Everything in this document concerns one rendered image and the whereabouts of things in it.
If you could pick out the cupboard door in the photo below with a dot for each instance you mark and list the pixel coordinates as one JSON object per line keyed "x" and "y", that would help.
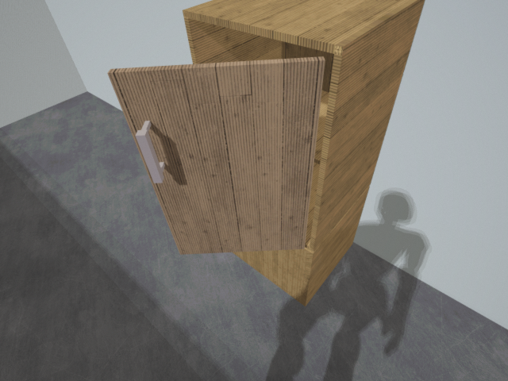
{"x": 238, "y": 142}

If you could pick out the handle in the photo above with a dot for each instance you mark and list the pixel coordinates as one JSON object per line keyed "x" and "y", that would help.
{"x": 155, "y": 167}

